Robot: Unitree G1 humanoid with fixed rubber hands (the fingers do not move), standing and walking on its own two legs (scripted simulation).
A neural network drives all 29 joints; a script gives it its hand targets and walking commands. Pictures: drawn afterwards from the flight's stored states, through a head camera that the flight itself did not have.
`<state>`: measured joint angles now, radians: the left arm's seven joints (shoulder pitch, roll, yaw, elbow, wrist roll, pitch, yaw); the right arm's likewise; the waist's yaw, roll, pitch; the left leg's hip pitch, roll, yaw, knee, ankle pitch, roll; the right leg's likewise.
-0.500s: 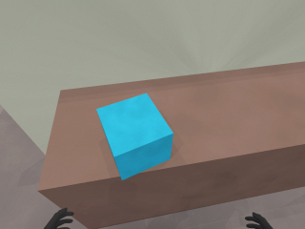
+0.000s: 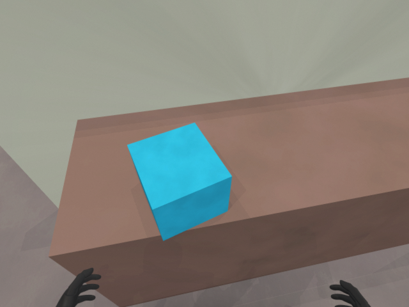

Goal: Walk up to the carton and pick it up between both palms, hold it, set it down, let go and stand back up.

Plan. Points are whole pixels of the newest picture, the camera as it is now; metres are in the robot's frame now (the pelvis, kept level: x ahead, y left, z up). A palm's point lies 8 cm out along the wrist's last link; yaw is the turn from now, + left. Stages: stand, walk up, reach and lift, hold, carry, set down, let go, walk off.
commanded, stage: reach and lift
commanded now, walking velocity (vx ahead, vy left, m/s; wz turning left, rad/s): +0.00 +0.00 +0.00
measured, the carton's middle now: (179, 179) +0.42 +0.08 -0.04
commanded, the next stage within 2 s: none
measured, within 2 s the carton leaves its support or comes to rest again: neither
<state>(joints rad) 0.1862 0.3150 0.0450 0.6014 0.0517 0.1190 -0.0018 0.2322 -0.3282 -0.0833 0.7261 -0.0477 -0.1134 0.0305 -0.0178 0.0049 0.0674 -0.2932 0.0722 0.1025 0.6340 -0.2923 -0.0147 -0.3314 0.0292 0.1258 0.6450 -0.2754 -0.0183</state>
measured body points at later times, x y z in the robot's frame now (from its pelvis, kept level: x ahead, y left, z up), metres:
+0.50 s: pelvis +0.05 -0.02 +0.02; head +0.04 -0.02 +0.47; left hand +0.21 +0.24 -0.05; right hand +0.22 -0.27 -0.06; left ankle +0.03 +0.13 -0.72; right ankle +0.05 -0.14 -0.72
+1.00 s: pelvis +0.06 -0.02 +0.02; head +0.03 -0.01 +0.47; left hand +0.21 +0.21 -0.03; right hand +0.26 -0.24 -0.04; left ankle +0.03 +0.13 -0.72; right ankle +0.05 -0.14 -0.72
